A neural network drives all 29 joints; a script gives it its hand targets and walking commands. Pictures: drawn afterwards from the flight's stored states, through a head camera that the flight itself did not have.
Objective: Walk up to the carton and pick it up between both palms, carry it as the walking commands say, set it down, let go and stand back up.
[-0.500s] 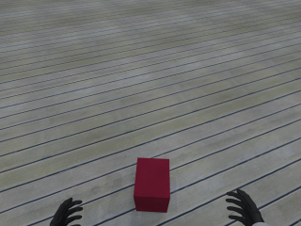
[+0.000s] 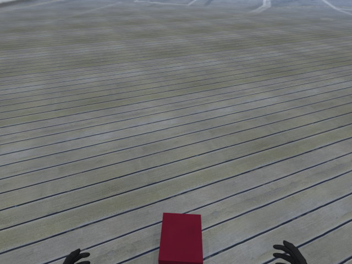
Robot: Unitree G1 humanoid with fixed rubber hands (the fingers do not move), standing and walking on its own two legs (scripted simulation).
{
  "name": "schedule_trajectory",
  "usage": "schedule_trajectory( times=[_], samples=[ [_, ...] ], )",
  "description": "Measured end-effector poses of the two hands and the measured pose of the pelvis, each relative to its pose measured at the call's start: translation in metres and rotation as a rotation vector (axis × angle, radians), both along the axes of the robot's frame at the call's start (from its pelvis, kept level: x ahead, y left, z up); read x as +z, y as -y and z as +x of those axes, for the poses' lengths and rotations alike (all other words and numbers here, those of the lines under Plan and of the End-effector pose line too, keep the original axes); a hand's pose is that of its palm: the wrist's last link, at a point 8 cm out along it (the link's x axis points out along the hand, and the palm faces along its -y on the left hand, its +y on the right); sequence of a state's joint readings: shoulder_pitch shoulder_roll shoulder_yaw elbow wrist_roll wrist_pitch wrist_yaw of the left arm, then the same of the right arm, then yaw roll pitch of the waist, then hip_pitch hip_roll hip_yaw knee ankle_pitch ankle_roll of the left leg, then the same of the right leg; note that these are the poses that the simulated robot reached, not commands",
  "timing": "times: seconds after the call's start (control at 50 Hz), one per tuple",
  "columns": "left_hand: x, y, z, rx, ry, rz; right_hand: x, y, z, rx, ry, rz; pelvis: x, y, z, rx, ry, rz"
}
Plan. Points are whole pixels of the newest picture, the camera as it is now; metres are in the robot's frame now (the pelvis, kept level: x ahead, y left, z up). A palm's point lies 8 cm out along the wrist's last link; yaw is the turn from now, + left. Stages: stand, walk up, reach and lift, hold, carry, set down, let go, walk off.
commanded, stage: stand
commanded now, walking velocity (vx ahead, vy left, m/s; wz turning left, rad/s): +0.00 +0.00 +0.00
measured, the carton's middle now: (180, 248) +0.47 -0.04 -0.63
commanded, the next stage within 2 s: none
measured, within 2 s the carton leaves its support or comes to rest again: neither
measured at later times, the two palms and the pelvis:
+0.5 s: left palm out of the picture +0.14 +0.26 -0.08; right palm out of the picture +0.14 -0.27 -0.06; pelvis +0.00 +0.00 +0.00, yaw +0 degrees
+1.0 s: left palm out of the picture +0.10 +0.25 -0.08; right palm out of the picture +0.10 -0.28 -0.07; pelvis -0.02 -0.01 +0.00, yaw +0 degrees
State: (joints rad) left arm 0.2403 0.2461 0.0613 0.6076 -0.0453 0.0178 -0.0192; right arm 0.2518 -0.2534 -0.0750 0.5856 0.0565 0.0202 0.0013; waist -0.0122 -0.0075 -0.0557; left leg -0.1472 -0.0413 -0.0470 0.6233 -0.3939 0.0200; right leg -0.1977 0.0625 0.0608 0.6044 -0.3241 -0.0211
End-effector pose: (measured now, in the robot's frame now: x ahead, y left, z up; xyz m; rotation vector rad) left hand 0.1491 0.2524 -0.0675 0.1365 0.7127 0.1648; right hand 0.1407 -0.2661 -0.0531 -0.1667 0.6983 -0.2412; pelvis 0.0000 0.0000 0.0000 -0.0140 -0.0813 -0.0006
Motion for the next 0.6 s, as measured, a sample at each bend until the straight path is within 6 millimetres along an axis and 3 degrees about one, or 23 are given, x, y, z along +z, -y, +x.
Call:
schedule_trajectory(
  times=[0.24,0.6],
  samples=[
    [-0.012,-0.007,-0.002,0.022,-0.047,0.003,0.000,-0.003,0.008,-0.011,0.009,-0.019,0.000,-0.004,0.009,0.001,-0.012,-0.003],
    [-0.011,-0.001,-0.018,0.030,-0.052,0.015,-0.010,0.007,-0.011,-0.030,-0.023,-0.007,0.001,0.004,-0.002,0.001,0.002,0.008]
  ],
)
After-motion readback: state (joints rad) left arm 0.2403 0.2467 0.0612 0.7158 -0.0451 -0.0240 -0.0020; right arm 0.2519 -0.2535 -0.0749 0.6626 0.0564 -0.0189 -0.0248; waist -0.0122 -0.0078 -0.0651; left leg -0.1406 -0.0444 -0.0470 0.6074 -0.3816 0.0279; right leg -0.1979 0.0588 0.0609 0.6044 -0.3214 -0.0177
